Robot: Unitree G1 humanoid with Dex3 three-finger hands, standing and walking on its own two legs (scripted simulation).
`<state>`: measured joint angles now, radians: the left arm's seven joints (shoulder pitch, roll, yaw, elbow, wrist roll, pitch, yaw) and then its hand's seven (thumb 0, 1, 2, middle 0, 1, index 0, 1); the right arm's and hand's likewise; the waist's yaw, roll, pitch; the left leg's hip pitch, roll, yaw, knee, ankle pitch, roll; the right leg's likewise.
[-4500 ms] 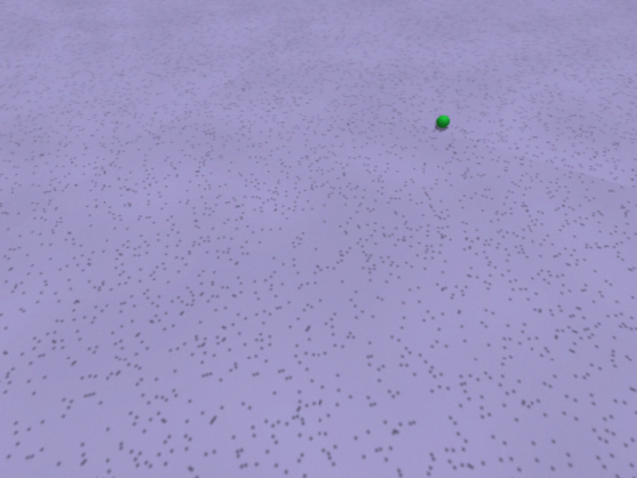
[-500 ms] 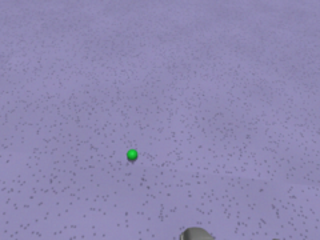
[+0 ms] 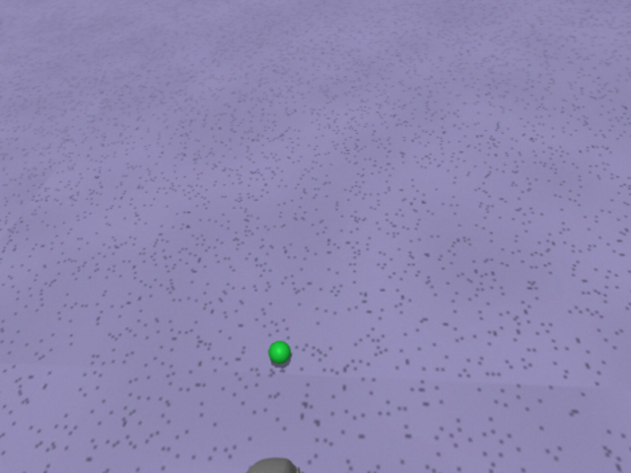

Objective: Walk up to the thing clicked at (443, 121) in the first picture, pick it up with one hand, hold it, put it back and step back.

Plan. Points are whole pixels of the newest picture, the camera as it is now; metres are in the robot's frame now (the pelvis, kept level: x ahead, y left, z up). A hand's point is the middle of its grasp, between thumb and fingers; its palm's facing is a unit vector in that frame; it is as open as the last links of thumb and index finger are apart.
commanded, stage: walk up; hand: left
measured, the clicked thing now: (279, 352) +0.60 +0.22 -0.73
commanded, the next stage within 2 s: none
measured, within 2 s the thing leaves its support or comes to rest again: neither
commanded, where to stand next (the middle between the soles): +0.18 +0.02 m, yaw +0 degrees
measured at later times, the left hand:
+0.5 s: hand out of the picture +0.14 +0.32 -0.17, palm faces -0.04 -0.94 -0.33, open 7.4 cm
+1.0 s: hand (153, 438) +0.21 +0.29 -0.15, palm faces -0.03 -0.94 -0.34, open 7.4 cm
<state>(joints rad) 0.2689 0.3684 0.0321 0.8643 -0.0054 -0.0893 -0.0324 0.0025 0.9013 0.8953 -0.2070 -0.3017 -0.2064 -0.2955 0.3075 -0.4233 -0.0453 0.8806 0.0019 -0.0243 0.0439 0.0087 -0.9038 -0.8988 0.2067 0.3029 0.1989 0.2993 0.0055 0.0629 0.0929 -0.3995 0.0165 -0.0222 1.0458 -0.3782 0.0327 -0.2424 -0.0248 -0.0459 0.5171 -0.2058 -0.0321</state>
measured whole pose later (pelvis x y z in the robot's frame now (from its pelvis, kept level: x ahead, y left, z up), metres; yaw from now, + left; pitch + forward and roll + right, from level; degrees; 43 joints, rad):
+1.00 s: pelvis +0.12 +0.04 +0.00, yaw +0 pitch -3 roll +0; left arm 0.14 0.35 0.00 1.04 0.00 -0.02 -0.01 0.01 0.90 0.90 -0.21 -0.30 -0.21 -0.30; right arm 0.20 -0.35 0.00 1.07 -0.01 0.00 0.03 0.01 -0.90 -0.90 0.21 0.30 0.20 0.30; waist -0.01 0.01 0.05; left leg -0.24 0.01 0.03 0.51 -0.23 0.01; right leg -0.25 -0.03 -0.02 0.51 -0.22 0.01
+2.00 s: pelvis +0.15 +0.03 +0.01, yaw +1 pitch -3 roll +0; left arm 0.08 0.34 0.01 1.17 0.01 -0.01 -0.01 0.00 0.90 0.90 -0.21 -0.30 -0.20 -0.30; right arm 0.10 -0.35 -0.01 1.17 0.00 0.00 0.01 0.01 -0.90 -0.90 0.21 0.30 0.20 0.30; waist -0.01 0.01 0.04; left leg -0.11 0.01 0.01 0.33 -0.17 -0.01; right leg -0.10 -0.02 -0.05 0.32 -0.17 0.01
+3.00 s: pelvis +0.14 +0.02 +0.01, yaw +1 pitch -2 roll +0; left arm 0.12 0.35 -0.01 1.14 0.01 -0.01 -0.01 0.00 0.90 0.90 -0.21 -0.30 -0.20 -0.30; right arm 0.12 -0.35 -0.01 1.16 -0.01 0.00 0.01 0.01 -0.90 -0.90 0.21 0.30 0.20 0.30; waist -0.01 0.01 0.05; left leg -0.12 0.03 0.01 0.32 -0.16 -0.02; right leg -0.12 -0.01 -0.05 0.33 -0.17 -0.01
